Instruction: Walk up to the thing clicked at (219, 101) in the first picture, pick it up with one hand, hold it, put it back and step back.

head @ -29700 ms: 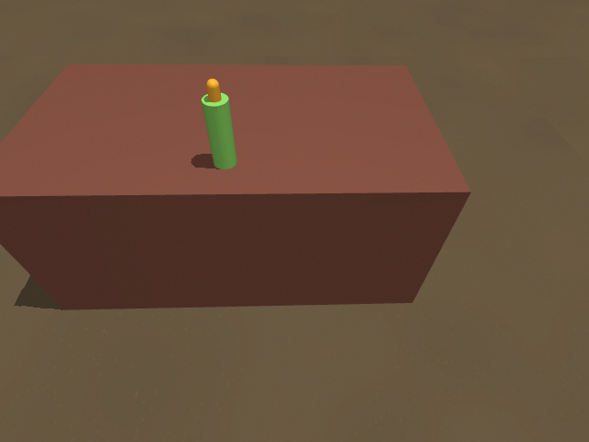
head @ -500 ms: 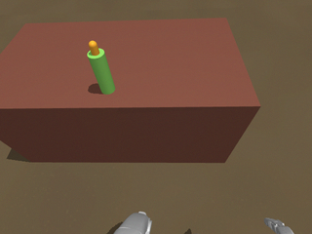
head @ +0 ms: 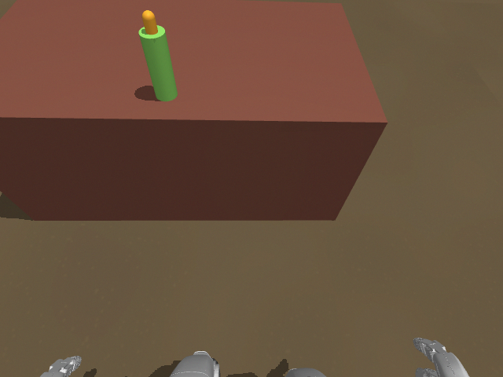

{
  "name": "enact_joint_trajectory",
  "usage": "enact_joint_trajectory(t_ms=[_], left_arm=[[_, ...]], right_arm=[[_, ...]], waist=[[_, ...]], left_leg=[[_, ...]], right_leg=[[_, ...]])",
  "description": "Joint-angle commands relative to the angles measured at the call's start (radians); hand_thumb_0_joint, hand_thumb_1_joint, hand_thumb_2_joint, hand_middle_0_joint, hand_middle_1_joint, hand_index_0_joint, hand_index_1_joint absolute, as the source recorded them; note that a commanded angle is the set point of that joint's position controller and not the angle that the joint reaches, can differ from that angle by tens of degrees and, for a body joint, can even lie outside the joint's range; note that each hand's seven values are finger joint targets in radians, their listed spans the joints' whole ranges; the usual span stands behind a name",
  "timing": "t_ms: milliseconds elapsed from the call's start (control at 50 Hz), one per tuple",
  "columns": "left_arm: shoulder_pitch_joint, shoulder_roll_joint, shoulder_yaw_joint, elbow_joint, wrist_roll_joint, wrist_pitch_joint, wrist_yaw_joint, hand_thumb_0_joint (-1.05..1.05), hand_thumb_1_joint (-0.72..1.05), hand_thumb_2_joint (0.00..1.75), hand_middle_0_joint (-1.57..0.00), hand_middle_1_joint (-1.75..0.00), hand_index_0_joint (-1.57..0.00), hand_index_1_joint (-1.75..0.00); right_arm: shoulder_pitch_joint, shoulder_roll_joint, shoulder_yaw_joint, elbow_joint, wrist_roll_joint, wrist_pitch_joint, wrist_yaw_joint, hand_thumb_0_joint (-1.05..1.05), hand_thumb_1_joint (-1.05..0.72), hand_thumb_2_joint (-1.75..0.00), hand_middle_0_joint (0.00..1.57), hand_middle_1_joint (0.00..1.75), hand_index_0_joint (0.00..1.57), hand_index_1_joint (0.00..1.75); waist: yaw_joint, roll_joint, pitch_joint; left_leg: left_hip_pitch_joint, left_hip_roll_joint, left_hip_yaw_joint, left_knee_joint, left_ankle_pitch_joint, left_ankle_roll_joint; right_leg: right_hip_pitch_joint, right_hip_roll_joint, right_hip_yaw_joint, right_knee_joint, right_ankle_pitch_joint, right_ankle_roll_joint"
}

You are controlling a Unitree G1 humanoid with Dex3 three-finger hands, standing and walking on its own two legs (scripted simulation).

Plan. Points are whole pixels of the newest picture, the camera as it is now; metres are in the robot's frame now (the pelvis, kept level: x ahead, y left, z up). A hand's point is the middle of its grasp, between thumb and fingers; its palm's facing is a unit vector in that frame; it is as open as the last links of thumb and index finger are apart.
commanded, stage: step back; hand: left
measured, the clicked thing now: (158, 57) +0.88 +0.27 -0.03
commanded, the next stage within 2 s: stand in 1.50 s
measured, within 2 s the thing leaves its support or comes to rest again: neither
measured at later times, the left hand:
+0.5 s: hand out of the picture -0.08 +0.28 -0.14, palm faces +0.08 -0.92 -0.39, open 7.4 cm
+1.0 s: hand out of the picture -0.14 +0.26 -0.15, palm faces +0.05 -0.94 -0.33, open 7.4 cm
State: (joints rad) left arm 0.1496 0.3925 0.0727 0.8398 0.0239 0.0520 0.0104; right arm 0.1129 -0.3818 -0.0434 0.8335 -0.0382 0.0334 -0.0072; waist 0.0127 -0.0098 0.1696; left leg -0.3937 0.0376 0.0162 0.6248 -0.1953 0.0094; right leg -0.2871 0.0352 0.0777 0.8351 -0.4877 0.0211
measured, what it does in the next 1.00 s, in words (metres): walks backwards: right foot, then left foot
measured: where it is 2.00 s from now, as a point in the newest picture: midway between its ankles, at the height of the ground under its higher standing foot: outside the picture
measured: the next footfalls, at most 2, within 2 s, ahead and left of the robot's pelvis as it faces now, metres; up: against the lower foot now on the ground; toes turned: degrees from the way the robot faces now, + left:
right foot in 0.04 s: -0.01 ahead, -0.13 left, +0.00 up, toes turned +2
left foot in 0.36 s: -0.14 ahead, +0.11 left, +0.00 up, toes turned +1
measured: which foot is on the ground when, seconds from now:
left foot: down 0.00-0.08, up 0.10-0.34, down 0.36-1.00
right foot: up 0.00-0.02, down 0.04-0.40, up 0.42-0.60, down 0.62-1.00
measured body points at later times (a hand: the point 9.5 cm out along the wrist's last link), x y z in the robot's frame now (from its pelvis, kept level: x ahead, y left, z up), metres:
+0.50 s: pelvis -0.16 +0.00 +0.00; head -0.13 +0.01 +0.45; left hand -0.08 +0.32 -0.12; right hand -0.07 -0.31 -0.11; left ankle -0.15 +0.11 -0.72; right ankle -0.12 -0.14 -0.68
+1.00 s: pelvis -0.19 +0.00 +0.01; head -0.19 +0.01 +0.46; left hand -0.14 +0.31 -0.12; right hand -0.11 -0.30 -0.11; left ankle -0.18 +0.11 -0.72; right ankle -0.18 -0.14 -0.72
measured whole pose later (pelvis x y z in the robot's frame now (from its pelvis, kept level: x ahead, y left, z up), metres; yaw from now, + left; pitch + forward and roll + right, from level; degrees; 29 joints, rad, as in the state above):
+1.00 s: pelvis -0.19 +0.00 +0.01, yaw +2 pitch -3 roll +0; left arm 0.19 0.38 0.04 1.04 0.02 -0.01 -0.02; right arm 0.20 -0.33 -0.03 1.04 -0.04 -0.02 0.01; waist 0.02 -0.03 0.04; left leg -0.22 -0.01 -0.02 0.52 -0.26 0.01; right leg -0.19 -0.01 0.03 0.50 -0.27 0.01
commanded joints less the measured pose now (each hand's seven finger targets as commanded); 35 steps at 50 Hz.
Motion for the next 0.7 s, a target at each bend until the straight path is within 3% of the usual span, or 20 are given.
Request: enact_joint_trajectory(t_ms=[0, 20, 40, 60, 80, 120, 240, 320, 340, 360, 380, 400, 420, 460, 520, 580, 600, 620, 640, 680], left_arm=[[0.162, 0.165, 0.052, 0.004, 0.007, -0.033, 0.003, 0.00, 0.90, 0.90, -0.20, -0.30, -0.20, -0.30], [0.157, 0.211, 0.065, 0.000, 0.019, -0.037, 0.003, 0.00, 0.90, 0.90, -0.20, -0.30, -0.20, -0.30], [0.125, 0.316, 0.094, -0.015, 0.020, -0.032, -0.001, 0.00, 0.90, 0.90, -0.20, -0.30, -0.20, -0.30], [0.038, 0.388, 0.103, -0.053, 0.031, -0.032, 0.001, 0.00, 0.90, 0.90, -0.20, -0.30, -0.20, -0.30], [-0.016, 0.351, 0.090, -0.083, 0.023, -0.041, 0.007, 0.00, 0.90, 0.90, -0.20, -0.30, -0.20, -0.30], [-0.123, 0.243, 0.064, -0.096, 0.018, -0.041, 0.015, 0.00, 0.90, 0.90, -0.20, -0.30, -0.20, -0.30], [0.004, 0.232, 0.065, -0.092, 0.029, -0.027, 0.028, 0.00, 0.90, 0.90, -0.20, -0.30, -0.20, -0.30], [0.003, 0.238, 0.052, -0.083, 0.006, -0.011, 0.014, 0.00, 0.90, 0.90, -0.20, -0.30, -0.20, -0.30], [0.024, 0.203, 0.034, -0.084, 0.007, -0.009, 0.010, 0.00, 0.90, 0.90, -0.20, -0.30, -0.20, -0.30], [0.012, 0.159, 0.018, -0.089, -0.001, -0.011, 0.006, 0.00, 0.90, 0.90, -0.20, -0.30, -0.20, -0.30], [-0.083, 0.206, 0.041, -0.092, -0.002, -0.010, 0.020, 0.00, 0.90, 0.90, -0.20, -0.30, -0.20, -0.30], [-0.092, 0.216, 0.047, -0.074, 0.006, -0.009, 0.017, 0.00, 0.90, 0.90, -0.20, -0.30, -0.20, -0.30], [-0.043, 0.200, 0.043, -0.047, -0.007, -0.010, 0.011, 0.00, 0.90, 0.90, -0.20, -0.30, -0.20, -0.30], [0.026, 0.191, 0.044, -0.011, -0.014, -0.018, -0.003, 0.00, 0.90, 0.90, -0.20, -0.30, -0.20, -0.30], [0.010, 0.170, 0.041, 0.001, 0.001, -0.034, -0.026, 0.00, 0.90, 0.90, -0.20, -0.30, -0.20, -0.30], [0.059, 0.155, 0.041, 0.055, 0.011, -0.059, -0.015, 0.00, 0.90, 0.90, -0.20, -0.30, -0.20, -0.30], [0.094, 0.183, 0.052, 0.071, 0.019, -0.070, -0.008, 0.00, 0.90, 0.90, -0.20, -0.30, -0.20, -0.30], [0.091, 0.242, 0.063, 0.064, 0.031, -0.080, -0.004, 0.00, 0.90, 0.90, -0.20, -0.30, -0.20, -0.30], [0.022, 0.312, 0.072, 0.051, 0.034, -0.086, -0.009, 0.00, 0.90, 0.90, -0.20, -0.30, -0.20, -0.30], [-0.083, 0.247, 0.052, 0.017, 0.019, -0.097, -0.007, 0.00, 0.90, 0.90, -0.20, -0.30, -0.20, -0.30]], right_arm=[[-0.010, -0.272, -0.071, -0.059, 0.016, 0.014, -0.010, 0.00, -0.90, -0.90, 0.20, 0.30, 0.20, 0.30], [-0.001, -0.236, -0.061, -0.065, 0.018, 0.013, -0.007, 0.00, -0.90, -0.90, 0.20, 0.30, 0.20, 0.30], [-0.059, -0.182, -0.053, -0.091, 0.029, 0.008, -0.013, 0.00, -0.90, -0.90, 0.20, 0.30, 0.20, 0.30], [-0.065, -0.207, -0.066, -0.082, 0.020, 0.015, -0.028, 0.00, -0.90, -0.90, 0.20, 0.30, 0.20, 0.30], [-0.039, -0.241, -0.077, -0.069, 0.023, 0.020, -0.028, 0.00, -0.90, -0.90, 0.20, 0.30, 0.20, 0.30], [0.050, -0.209, -0.061, -0.022, 0.038, 0.012, -0.026, 0.00, -0.90, -0.90, 0.20, 0.30, 0.20, 0.30], [0.046, -0.176, -0.043, -0.040, 0.015, -0.007, -0.025, 0.00, -0.90, -0.90, 0.20, 0.30, 0.20, 0.30], [0.157, -0.175, -0.058, 0.029, 0.006, -0.022, -0.021, 0.00, -0.90, -0.90, 0.20, 0.30, 0.20, 0.30], [0.162, -0.210, -0.071, 0.037, -0.003, -0.023, -0.023, 0.00, -0.90, -0.90, 0.20, 0.30, 0.20, 0.30], [0.122, -0.307, -0.089, 0.024, -0.017, -0.023, -0.018, 0.00, -0.90, -0.90, 0.20, 0.30, 0.20, 0.30], [0.081, -0.378, -0.100, 0.003, -0.005, -0.024, -0.008, 0.00, -0.90, -0.90, 0.20, 0.30, 0.20, 0.30], [0.031, -0.345, -0.094, 0.000, -0.010, -0.035, -0.010, 0.00, -0.90, -0.90, 0.20, 0.30, 0.20, 0.30], [-0.021, -0.287, -0.070, -0.002, -0.008, -0.044, -0.016, 0.00, -0.90, -0.90, 0.20, 0.30, 0.20, 0.30], [-0.039, -0.252, -0.055, 0.004, -0.005, -0.052, -0.021, 0.00, -0.90, -0.90, 0.20, 0.30, 0.20, 0.30], [-0.005, -0.248, -0.065, 0.020, -0.017, -0.048, -0.008, 0.00, -0.90, -0.90, 0.20, 0.30, 0.20, 0.30], [0.005, -0.239, -0.063, 0.026, -0.010, -0.031, -0.001, 0.00, -0.90, -0.90, 0.20, 0.30, 0.20, 0.30], [0.025, -0.189, -0.048, 0.026, -0.002, -0.031, -0.001, 0.00, -0.90, -0.90, 0.20, 0.30, 0.20, 0.30], [-0.011, -0.143, -0.036, 0.006, 0.006, -0.037, 0.005, 0.00, -0.90, -0.90, 0.20, 0.30, 0.20, 0.30], [-0.007, -0.173, -0.049, 0.026, 0.002, -0.036, -0.004, 0.00, -0.90, -0.90, 0.20, 0.30, 0.20, 0.30], [0.037, -0.195, -0.058, 0.056, 0.017, -0.047, 0.008, 0.00, -0.90, -0.90, 0.20, 0.30, 0.20, 0.30]], waist=[[0.031, 0.196, -0.282], [0.026, 0.094, -0.257], [0.063, -0.205, -0.189], [0.072, -0.295, -0.115], [0.027, -0.179, -0.081], [-0.040, -0.078, -0.095], [0.044, -0.170, -0.182], [0.002, -0.160, -0.255], [0.006, -0.092, -0.247], [0.000, 0.143, -0.206], [-0.051, 0.210, -0.175], [-0.029, 0.143, -0.133], [0.014, 0.070, -0.130], [0.042, 0.110, -0.141], [-0.010, 0.187, -0.127], [0.014, 0.146, -0.131], [0.025, 0.072, -0.165], [0.043, -0.078, -0.144], [0.034, -0.146, -0.083], [-0.018, -0.039, -0.040]], left_leg=[[0.141, 0.181, -0.212, -0.090, 0.121, 0.140], [0.001, 0.120, -0.185, -0.036, -0.038, 0.084], [-0.173, -0.086, -0.102, 0.168, -0.299, 0.014], [-0.103, -0.111, -0.135, 0.434, -0.416, -0.020], [-0.070, -0.094, -0.232, 0.556, -0.380, -0.020], [-0.069, -0.153, -0.200, 0.566, -0.282, -0.011], [-0.072, -0.092, -0.083, 0.231, -0.342, -0.032], [0.160, -0.101, 0.032, -0.225, -0.090, -0.002], [0.253, -0.021, -0.106, -0.251, -0.119, 0.029], [0.278, 0.213, -0.448, -0.307, -0.181, 0.139], [0.042, 0.357, -0.567, -0.374, -0.207, 0.262], [-0.020, 0.347, -0.535, -0.367, -0.177, 0.266], [0.010, 0.271, -0.393, -0.306, -0.053, 0.224], [0.015, 0.203, -0.269, -0.258, -0.068, 0.176], [0.077, 0.165, -0.266, -0.290, -0.358, 0.151], [0.027, 0.139, -0.216, -0.203, -0.341, 0.114], [-0.042, 0.107, -0.187, -0.099, -0.324, 0.076], [-0.179, -0.013, -0.107, 0.027, -0.334, 0.007], [-0.050, -0.035, -0.098, 0.171, -0.367, -0.011], [0.024, -0.014, -0.126, 0.168, -0.272, -0.011]], right_leg=[[0.145, -0.004, -0.085, -0.397, 0.200, -0.047], [0.187, -0.072, 0.053, -0.417, 0.157, -0.081], [0.094, -0.285, 0.359, -0.507, 0.117, -0.197], [-0.160, -0.470, 0.546, -0.602, 0.083, -0.330], [-0.227, -0.453, 0.482, -0.582, 0.145, -0.317], [-0.141, -0.288, 0.178, -0.445, 0.401, -0.216], [0.161, -0.287, 0.132, -0.336, 0.575, -0.216], [0.146, -0.238, 0.098, -0.216, 0.465, -0.153], [-0.001, -0.212, 0.089, -0.175, 0.337, -0.111], [-0.252, -0.073, -0.007, -0.038, 0.031, -0.049], [-0.151, -0.030, -0.021, 0.160, -0.152, -0.033], [-0.108, -0.027, 0.068, 0.255, -0.104, -0.039], [-0.110, -0.011, 0.096, 0.271, -0.043, -0.046], [-0.066, -0.018, 0.047, 0.187, 0.021, -0.045], [-0.022, -0.028, -0.046, -0.102, -0.029, -0.028], [0.173, 0.003, -0.076, -0.494, 0.132, -0.066], [0.278, -0.049, 0.047, -0.514, 0.121, -0.079], [0.253, -0.203, 0.333, -0.566, -0.119, -0.148], [-0.040, -0.360, 0.480, -0.639, -0.377, -0.232], [-0.091, -0.310, 0.363, -0.605, -0.298, -0.212]])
